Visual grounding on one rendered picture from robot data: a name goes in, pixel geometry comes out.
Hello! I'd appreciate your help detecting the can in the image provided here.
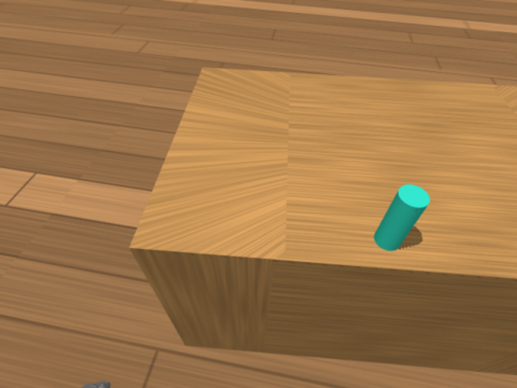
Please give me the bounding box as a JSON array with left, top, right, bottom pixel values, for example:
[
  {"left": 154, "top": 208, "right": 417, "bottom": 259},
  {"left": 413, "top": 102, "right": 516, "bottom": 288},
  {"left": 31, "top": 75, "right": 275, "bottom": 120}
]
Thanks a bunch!
[{"left": 374, "top": 184, "right": 430, "bottom": 251}]

